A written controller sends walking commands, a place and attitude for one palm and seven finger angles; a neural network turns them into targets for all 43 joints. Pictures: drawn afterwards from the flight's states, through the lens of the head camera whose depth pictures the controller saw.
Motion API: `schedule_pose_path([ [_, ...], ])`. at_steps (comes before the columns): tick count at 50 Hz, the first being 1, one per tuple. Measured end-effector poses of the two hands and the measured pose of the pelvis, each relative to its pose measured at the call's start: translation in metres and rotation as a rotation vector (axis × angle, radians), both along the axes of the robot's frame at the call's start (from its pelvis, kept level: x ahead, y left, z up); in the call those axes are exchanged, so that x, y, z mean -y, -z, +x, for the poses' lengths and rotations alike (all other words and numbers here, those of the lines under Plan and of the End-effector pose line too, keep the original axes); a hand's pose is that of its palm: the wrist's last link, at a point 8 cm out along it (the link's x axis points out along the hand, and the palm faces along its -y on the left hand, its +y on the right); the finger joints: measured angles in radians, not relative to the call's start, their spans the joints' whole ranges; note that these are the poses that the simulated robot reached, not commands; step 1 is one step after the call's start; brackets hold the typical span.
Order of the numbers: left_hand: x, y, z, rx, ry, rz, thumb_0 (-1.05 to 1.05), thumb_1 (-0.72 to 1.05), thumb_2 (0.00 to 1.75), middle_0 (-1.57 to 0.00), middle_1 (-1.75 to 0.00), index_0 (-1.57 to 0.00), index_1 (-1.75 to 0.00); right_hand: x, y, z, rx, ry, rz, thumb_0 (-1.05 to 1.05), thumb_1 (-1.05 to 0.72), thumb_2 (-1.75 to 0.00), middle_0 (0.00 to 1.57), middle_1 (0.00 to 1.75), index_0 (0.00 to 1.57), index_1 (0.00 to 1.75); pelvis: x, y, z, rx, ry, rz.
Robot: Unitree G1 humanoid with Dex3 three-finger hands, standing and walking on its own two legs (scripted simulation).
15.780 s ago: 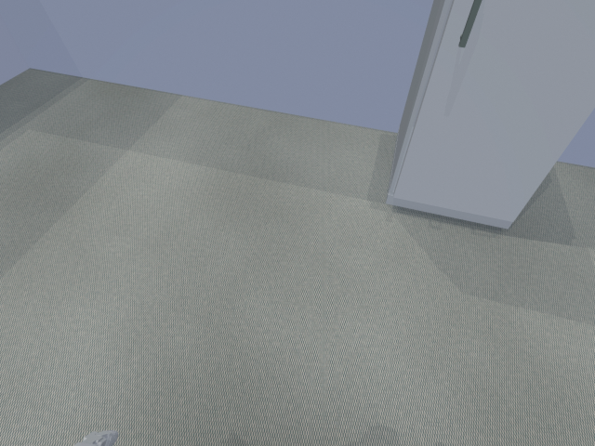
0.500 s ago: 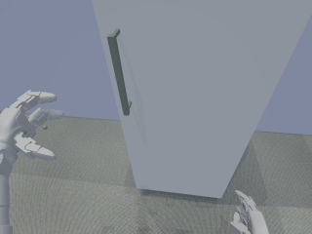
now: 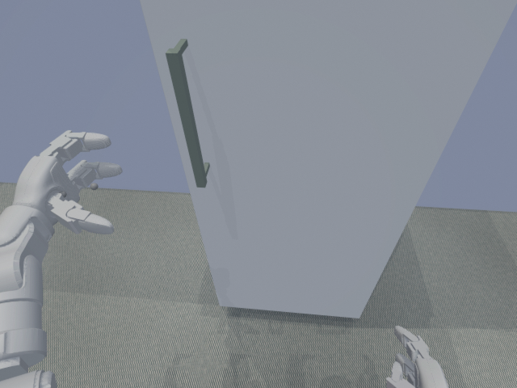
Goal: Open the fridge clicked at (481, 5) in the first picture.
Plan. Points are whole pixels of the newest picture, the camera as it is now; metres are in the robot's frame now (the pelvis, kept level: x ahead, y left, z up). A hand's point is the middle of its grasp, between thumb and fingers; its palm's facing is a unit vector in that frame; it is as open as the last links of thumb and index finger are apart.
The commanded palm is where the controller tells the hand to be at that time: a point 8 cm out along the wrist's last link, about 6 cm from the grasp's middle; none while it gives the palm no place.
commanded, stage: move the hooked fingers beside the handle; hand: left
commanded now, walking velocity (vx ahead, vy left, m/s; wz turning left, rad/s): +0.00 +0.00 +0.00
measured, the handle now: (193, 122) +0.51 +0.16 +0.17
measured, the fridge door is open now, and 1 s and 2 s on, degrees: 0 0 0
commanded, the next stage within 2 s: feel for the door with the fingertips in 1.88 s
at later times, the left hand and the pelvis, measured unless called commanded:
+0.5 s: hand (115, 164) +0.38 +0.25 +0.18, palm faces +0.00 -1.00 -0.01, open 14.0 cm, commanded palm +0.36 +0.30 +0.18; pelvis +0.01 +0.01 +0.00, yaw +0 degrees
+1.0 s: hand (145, 143) +0.44 +0.22 +0.18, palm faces -0.01 -1.00 -0.01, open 14.0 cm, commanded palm +0.42 +0.27 +0.18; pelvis +0.01 +0.01 +0.00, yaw -1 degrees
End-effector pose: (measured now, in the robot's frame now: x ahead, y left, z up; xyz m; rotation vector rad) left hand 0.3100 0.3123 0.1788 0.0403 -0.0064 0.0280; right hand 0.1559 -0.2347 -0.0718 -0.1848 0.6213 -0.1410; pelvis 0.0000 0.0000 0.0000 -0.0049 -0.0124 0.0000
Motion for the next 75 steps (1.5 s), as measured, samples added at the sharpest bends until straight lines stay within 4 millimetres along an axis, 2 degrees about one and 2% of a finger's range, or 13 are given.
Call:
schedule_pose_path([
  [11, 0.012, -0.002, 0.027, 0.018, 0.032, -0.012, -0.02, -0.5, 0.3, -0.3, -1.2, -0.3, -1.2, -0.002, 0.004, -0.007, -0.045, 0.023, -0.007, 0.01, -0.9, -0.9, 0.2, 0.3, 0.2, 0.3, -0.005, -0.001, 0.003, -0.016, 0.006, 0.0],
  [21, 0.006, 0.003, 0.043, -0.005, 0.013, -0.024, -0.02, -0.5, 0.3, -0.3, -1.2, -0.3, -1.2, -0.003, 0.006, -0.012, -0.077, 0.039, -0.01, 0.01, -0.9, -0.9, 0.2, 0.3, 0.2, 0.3, -0.008, -0.001, 0.006, -0.03, 0.011, -0.003],
  [31, 0.016, 0.004, 0.068, -0.018, 0.038, -0.035, -0.02, -0.5, 0.3, -0.3, -1.2, -0.3, -1.2, -0.001, 0.011, -0.023, -0.134, 0.055, -0.029, 0.01, -0.9, -0.9, 0.2, 0.3, 0.2, 0.3, -0.012, -0.001, 0.006, -0.046, 0.009, -0.005],
  [41, 0.032, -0.002, 0.091, 0.006, 0.057, -0.033, -0.02, -0.5, 0.3, -0.3, -1.2, -0.3, -1.2, 0.0, 0.018, -0.042, -0.2, 0.086, -0.026, 0.01, -0.9, -0.9, 0.2, 0.3, 0.2, 0.3, -0.015, -0.001, 0.008, -0.06, 0.017, -0.005],
  [48, 0.036, 0.004, 0.103, -0.029, 0.04, -0.037, -0.02, -0.5, 0.3, -0.3, -1.2, -0.3, -1.2, 0.003, 0.024, -0.057, -0.251, 0.108, -0.024, 0.01, -0.9, -0.9, 0.2, 0.3, 0.2, 0.3, -0.015, -0.001, 0.008, -0.07, 0.021, -0.003],
  [59, 0.052, 0.001, 0.127, -0.024, 0.051, -0.051, -0.02, -0.5, 0.3, -0.3, -1.2, -0.3, -1.2, 0.012, 0.03, -0.085, -0.33, 0.144, -0.036, 0.01, -0.9, -0.9, 0.2, 0.3, 0.2, 0.3, -0.011, 0.0, 0.006, -0.092, 0.026, -0.001],
  [68, 0.049, 0.009, 0.127, -0.017, 0.043, -0.04, -0.02, -0.5, 0.3, -0.3, -1.2, -0.3, -1.2, 0.021, 0.032, -0.103, -0.373, 0.185, -0.036, 0.01, -0.9, -0.9, 0.2, 0.3, 0.2, 0.3, -0.008, 0.001, 0.006, -0.099, 0.039, 0.001],
  [75, 0.048, 0.005, 0.121, -0.001, 0.044, -0.041, -0.02, -0.5, 0.3, -0.3, -1.2, -0.3, -1.2, 0.024, 0.031, -0.099, -0.364, 0.178, -0.04, 0.01, -0.9, -0.9, 0.2, 0.3, 0.2, 0.3, -0.006, 0.0, 0.006, -0.094, 0.035, -0.001],
])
